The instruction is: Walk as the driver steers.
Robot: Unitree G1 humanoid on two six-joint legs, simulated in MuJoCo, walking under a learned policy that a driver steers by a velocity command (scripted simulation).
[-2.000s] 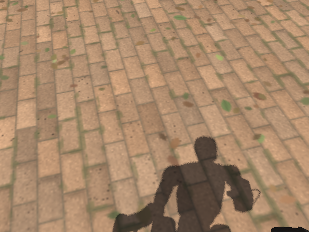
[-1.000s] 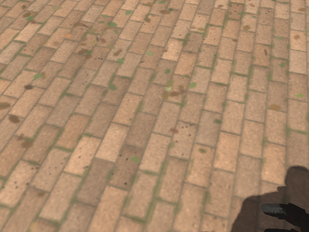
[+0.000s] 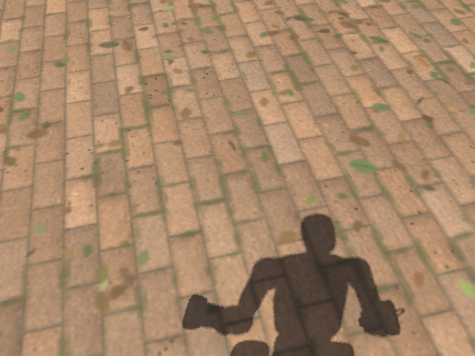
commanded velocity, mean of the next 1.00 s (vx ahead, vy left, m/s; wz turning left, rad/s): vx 0.43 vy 0.00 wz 0.09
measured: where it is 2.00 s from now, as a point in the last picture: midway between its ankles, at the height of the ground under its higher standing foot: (247, 302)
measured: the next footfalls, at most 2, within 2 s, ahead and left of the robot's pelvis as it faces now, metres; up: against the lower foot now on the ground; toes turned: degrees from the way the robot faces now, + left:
left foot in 0.02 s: +0.07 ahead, +0.13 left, +0.00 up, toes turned -3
right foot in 0.44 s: +0.28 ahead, -0.14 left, +0.00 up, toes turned -2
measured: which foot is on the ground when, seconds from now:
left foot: up 0.00-0.00, down 0.02-0.46, up 0.48-0.92, down 0.94-1.00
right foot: down 0.00-0.02, up 0.04-0.42, down 0.44-0.96, up 0.98-1.00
